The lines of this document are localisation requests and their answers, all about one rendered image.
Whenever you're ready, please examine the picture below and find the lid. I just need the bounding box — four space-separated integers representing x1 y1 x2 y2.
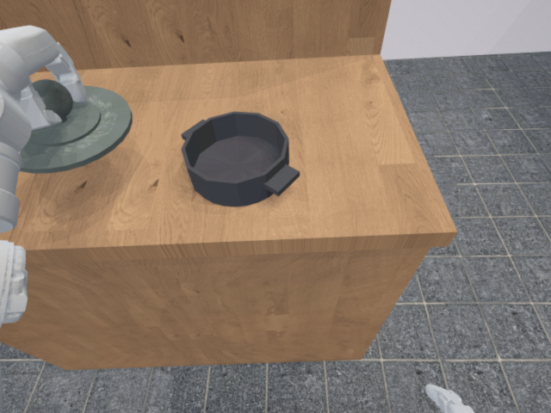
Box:
19 86 133 174

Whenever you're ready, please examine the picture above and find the pot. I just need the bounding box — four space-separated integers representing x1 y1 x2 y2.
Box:
181 112 300 207

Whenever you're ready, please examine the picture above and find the robot left hand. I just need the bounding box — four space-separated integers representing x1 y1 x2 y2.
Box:
0 25 87 131

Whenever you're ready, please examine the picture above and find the table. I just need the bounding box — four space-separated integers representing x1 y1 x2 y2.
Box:
0 0 457 370

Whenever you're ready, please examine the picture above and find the left robot upper arm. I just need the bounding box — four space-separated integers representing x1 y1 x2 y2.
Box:
0 240 28 413

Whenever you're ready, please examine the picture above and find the left robot forearm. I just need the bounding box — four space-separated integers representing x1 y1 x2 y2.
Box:
0 41 32 233

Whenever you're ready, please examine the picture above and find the knob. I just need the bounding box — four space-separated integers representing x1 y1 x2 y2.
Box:
32 79 73 119

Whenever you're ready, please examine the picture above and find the robot right hand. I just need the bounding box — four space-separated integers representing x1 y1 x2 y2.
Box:
425 384 474 413

